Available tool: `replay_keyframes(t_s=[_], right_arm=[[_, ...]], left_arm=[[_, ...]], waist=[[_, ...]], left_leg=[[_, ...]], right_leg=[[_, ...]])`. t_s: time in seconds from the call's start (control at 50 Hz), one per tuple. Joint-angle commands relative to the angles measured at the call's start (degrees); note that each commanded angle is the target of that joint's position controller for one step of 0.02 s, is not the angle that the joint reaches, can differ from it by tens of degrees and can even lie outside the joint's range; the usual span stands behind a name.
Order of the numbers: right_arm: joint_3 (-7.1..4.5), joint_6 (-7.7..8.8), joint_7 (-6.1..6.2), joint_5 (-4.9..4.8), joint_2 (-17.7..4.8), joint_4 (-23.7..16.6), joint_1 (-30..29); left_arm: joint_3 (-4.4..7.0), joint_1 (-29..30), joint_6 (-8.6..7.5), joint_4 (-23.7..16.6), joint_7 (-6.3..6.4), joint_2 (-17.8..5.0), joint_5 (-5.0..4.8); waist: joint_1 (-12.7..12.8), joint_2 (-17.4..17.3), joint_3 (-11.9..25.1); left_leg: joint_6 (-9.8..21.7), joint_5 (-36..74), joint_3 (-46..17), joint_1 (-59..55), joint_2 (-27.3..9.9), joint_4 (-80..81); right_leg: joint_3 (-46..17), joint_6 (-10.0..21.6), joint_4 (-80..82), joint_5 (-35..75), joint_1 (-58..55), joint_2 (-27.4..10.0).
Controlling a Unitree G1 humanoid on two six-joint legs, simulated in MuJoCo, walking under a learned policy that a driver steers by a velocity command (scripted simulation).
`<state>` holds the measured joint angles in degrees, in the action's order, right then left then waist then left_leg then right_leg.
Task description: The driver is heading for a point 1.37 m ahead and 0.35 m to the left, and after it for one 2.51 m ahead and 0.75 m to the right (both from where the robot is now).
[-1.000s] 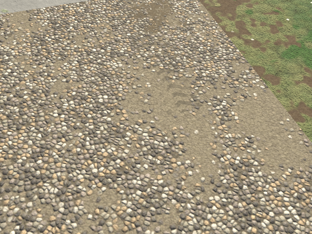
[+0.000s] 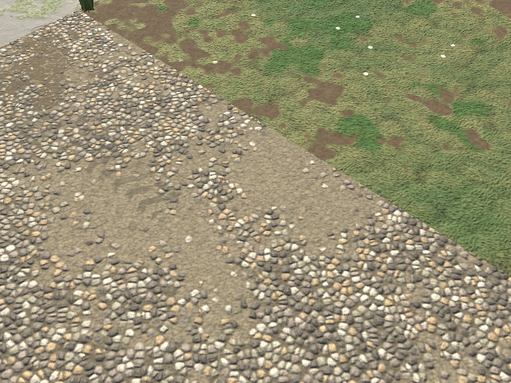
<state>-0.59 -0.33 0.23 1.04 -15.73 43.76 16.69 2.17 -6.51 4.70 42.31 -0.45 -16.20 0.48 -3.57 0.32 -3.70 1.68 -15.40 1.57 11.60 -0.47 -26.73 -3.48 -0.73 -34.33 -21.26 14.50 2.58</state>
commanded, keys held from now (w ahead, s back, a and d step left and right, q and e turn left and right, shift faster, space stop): q+shift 0.54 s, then e+shift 0.28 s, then w+e+shift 0.18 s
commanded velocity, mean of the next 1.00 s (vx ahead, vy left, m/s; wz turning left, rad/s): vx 0.06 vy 0.00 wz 0.28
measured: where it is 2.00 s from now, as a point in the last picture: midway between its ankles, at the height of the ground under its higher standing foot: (240, 257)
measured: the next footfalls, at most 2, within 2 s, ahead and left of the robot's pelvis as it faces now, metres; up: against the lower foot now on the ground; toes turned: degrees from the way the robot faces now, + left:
right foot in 0.04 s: +0.02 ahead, -0.12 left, +0.00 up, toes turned +4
left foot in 0.42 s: +0.00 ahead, +0.11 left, +0.00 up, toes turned +23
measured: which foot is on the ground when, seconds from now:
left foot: down 0.00-0.04, up 0.06-0.40, down 0.42-1.00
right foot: up 0.00-0.02, down 0.04-0.40, up 0.42-1.00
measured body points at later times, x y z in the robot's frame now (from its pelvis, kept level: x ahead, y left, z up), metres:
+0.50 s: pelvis -0.02 +0.02 -0.02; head +0.01 +0.07 +0.43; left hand +0.00 +0.33 -0.14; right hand +0.22 -0.20 -0.10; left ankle -0.03 +0.10 -0.74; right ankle -0.01 -0.13 -0.68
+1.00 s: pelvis +0.05 +0.03 +0.00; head +0.07 +0.01 +0.45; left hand +0.06 +0.33 -0.10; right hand +0.22 -0.20 -0.13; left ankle -0.03 +0.10 -0.74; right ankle +0.05 -0.07 -0.71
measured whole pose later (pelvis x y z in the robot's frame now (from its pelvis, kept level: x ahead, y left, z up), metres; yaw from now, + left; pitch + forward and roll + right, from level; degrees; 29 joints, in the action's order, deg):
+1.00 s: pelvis +0.05 +0.03 +0.00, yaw +17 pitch +1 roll +1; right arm -2.6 0.8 0.5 2.4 -17.0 43.6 15.2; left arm 3.0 -14.5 3.5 43.8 -3.9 -16.9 0.4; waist -0.4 -2.2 -0.1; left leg 3.0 -16.5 7.3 4.5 1.0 -19.9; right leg 2.8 4.6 -44.1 -25.7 18.3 -0.8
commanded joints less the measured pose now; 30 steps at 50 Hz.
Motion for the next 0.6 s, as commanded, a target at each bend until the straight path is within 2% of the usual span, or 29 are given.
replay_keyframes(t_s=[0.02, 0.04, 0.06, 0.08, 0.1, 0.12, 0.14, 0.18, 0.26, 0.32, 0.36, 0.38, 0.4, 0.42, 0.44, 0.46, 0.48, 0.5, 0.52, 0.54, 0.58, 0.6], right_arm=[[-3.24, 0.42, -0.85, -1.38, -11.5, -2.0, -0.5], [-2.50, 0.76, -0.99, -1.87, -8.2, -3.6, 0.1], [-1.59, 0.63, -0.70, -1.98, -4.2, -5.2, 0.6], [-2.70, -0.41, -0.04, -1.04, -8.0, -4.0, -0.8], [-3.71, -1.30, -0.02, -0.99, -8.9, -3.1, -0.3], [-4.20, -2.08, -0.26, -0.90, -8.8, -2.3, 0.9], [-4.46, -2.78, -0.77, -0.68, -8.4, -2.2, 1.2], [-4.38, -3.49, -1.80, -0.47, -7.1, -2.4, 1.0], [-3.81, -4.09, -3.27, -0.63, -4.7, -5.5, -2.9], [-4.01, -4.20, -3.71, -0.81, -5.1, -7.4, -3.9], [-4.33, -4.11, -3.73, -0.92, -5.4, -8.2, -3.8], [-4.50, -3.89, -3.56, -0.63, -5.3, -8.1, -2.5], [-4.94, -3.20, -2.94, 0.05, -6.2, -7.1, 0.7], [-6.70, -2.26, -1.78, 0.85, -13.4, -6.9, 3.8], [-8.56, -1.76, -1.91, -0.46, -21.1, -7.2, 7.4], [-8.50, -1.76, -1.99, -1.25, -18.7, -7.0, 8.6], [-7.65, -2.11, -1.54, -1.07, -16.1, -7.4, 4.9], [-6.91, -2.66, -1.01, -0.89, -13.8, -8.2, -0.1], [-6.41, -2.86, -0.59, -1.34, -12.3, -9.3, -3.5], [-6.06, -2.91, -0.54, -1.17, -11.4, -9.9, -4.8], [-5.44, -2.32, -0.68, -1.07, -10.3, -9.7, -4.4], [-5.11, -1.98, -0.63, -0.95, -9.8, -9.2, -3.7]], left_arm=[[1.48, -7.8, -1.60, -0.7, 2.15, -7.5, 0.89], [2.04, -10.1, -2.35, -0.7, 2.81, -11.0, 1.85], [3.33, -6.9, -1.99, -0.7, 3.07, -15.9, 0.38], [2.90, -7.0, -2.12, -1.5, 2.85, -11.9, 0.11], [1.69, -4.4, -2.39, -2.3, 2.69, -8.3, 0.24], [0.89, -0.8, -2.26, -3.1, 2.83, -5.9, 0.50], [0.55, 0.8, -2.41, -3.3, 3.20, -5.2, 0.64], [0.63, 0.5, -2.66, -3.4, 3.57, -5.4, 1.10], [1.27, -1.0, -3.35, -3.0, 3.25, -6.6, 1.26], [2.16, -1.6, -3.87, -2.9, 2.29, -8.5, 1.31], [2.66, -1.7, -4.04, -3.0, 1.64, -9.5, 0.87], [2.86, -1.3, -4.03, -3.1, 1.32, -9.7, 0.29], [2.95, -2.4, -4.01, -2.6, 0.91, -9.3, -0.04], [2.55, -4.4, -3.94, -3.7, 0.45, -7.5, -0.08], [1.14, 1.0, -2.94, -8.8, 0.78, -3.7, 0.97], [1.28, 2.2, -2.39, -8.2, 1.35, -5.8, 1.75], [1.36, 1.7, -2.55, -7.6, 1.41, -5.8, 1.06], [1.52, 1.2, -3.09, -6.7, 1.43, -6.4, 0.66], [1.83, 0.6, -3.30, -6.5, 1.50, -7.3, 1.23], [1.90, -1.2, -3.16, -5.4, 1.38, -7.7, 1.79], [1.82, -5.7, -2.54, -3.1, 0.95, -7.2, 1.30], [1.66, -6.4, -2.25, -2.6, 0.87, -6.6, 0.87]], waist=[[4.7, -9.6, 6.5], [5.0, -0.8, 10.6], [3.5, 13.2, 8.3], [6.6, 11.1, 8.6], [5.0, 7.1, 6.0], [3.0, 6.2, 3.9], [2.2, 7.9, 2.4], [2.6, 9.2, 2.0], [4.1, 9.1, 2.4], [4.4, 9.9, 3.6], [4.0, 9.3, 4.2], [2.6, 7.6, 4.5], [0.6, 2.5, 5.9], [-0.5, -12.4, 6.3], [-1.5, -19.8, 7.7], [-2.7, -9.2, 9.0], [-0.9, -7.2, 5.6], [1.4, -5.4, 2.6], [2.7, -6.4, 2.4], [3.3, -6.9, 4.0], [3.8, -4.6, 7.7], [3.6, -4.4, 8.0]], left_leg=[[4.7, 35.6, -13.5, 1.2, -8.1, -1.0], [2.2, 18.7, -11.2, 8.5, -5.6, -7.1], [0.4, -9.6, -2.2, 16.7, 3.2, -13.7], [-0.3, -21.3, -1.4, 16.8, 2.2, -27.9], [-0.6, -19.8, -2.7, 17.6, 1.5, -34.4], [-1.2, -16.7, -2.9, 17.1, 0.7, -36.6], [-1.8, -14.0, -2.2, 17.1, 0.3, -36.8], [-3.4, -11.0, -0.5, 17.7, 0.3, -35.3], [-3.4, -8.8, 1.0, 15.2, -1.4, -24.9], [-1.7, -8.7, 3.5, 9.9, -0.8, -18.0], [-0.6, -8.1, 4.9, 7.2, -0.1, -13.5], [0.2, -5.1, 5.2, 3.7, 0.6, -8.7], [1.4, 1.4, 2.5, -2.6, 1.2, -2.1], [4.7, 14.9, -16.0, -9.7, -9.0, 7.1], [15.3, 34.5, -37.5, -10.8, -21.1, 8.4], [17.3, 28.1, -33.6, -12.7, -20.1, 8.1], [16.3, 21.2, -29.2, -9.4, -17.2, 8.2], [13.5, 16.0, -24.6, -6.0, -12.8, 9.0], [11.6, 15.8, -22.5, -4.5, -9.8, 9.0], [10.9, 19.3, -20.7, -3.9, -8.0, 8.4], [10.6, 26.7, -17.2, -5.5, -8.3, 7.4], [10.5, 28.0, -16.2, -5.8, -8.4, 7.6]], right_leg=[[0.9, 2.1, 17.7, 15.2, -13.5, -1.8], [-7.7, 4.5, 16.8, 24.6, -23.0, -13.4], [-13.3, 11.6, 13.8, 43.7, -20.9, -23.1], [-12.6, 16.3, 13.6, 45.7, -17.2, -25.8], [-8.5, 16.0, 14.6, 44.3, -13.9, -23.3], [-4.0, 13.9, 15.1, 41.1, -10.8, -20.2], [-0.7, 12.1, 15.7, 39.5, -9.1, -18.3], [2.6, 11.4, 15.8, 36.9, -9.8, -16.6], [5.4, 11.2, 14.4, 33.3, -10.5, -18.9], [7.2, 9.9, 11.6, 33.8, -9.3, -20.5], [8.2, 8.4, 8.2, 32.2, -8.7, -21.5], [10.0, 6.7, 4.2, 29.7, -6.8, -21.3], [12.7, 3.7, -3.8, 23.5, -2.7, -19.3], [16.4, -0.4, -20.2, 5.0, 8.9, -13.1], [9.1, -2.9, -29.5, -20.3, 22.0, -1.9], [1.8, -2.5, -34.8, -17.6, 23.4, -4.1], [0.8, -1.9, -35.0, -12.1, 23.9, -5.0], [0.1, -1.6, -31.6, -5.6, 23.0, -6.4], [0.4, -1.6, -29.5, -2.0, 21.3, -6.4], [1.0, -1.9, -29.9, 0.2, 19.2, -5.5], [2.3, -2.2, -29.7, 1.6, 16.7, -4.6], [2.8, -2.2, -28.5, 1.9, 16.0, -4.6]])
Velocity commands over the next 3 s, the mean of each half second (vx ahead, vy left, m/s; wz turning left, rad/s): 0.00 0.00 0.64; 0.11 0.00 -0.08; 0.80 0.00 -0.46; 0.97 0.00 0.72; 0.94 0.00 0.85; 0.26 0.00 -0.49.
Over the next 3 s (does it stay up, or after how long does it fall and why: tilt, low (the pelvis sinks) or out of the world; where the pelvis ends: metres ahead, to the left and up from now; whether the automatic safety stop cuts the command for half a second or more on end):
stays up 1.44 0.44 -0.02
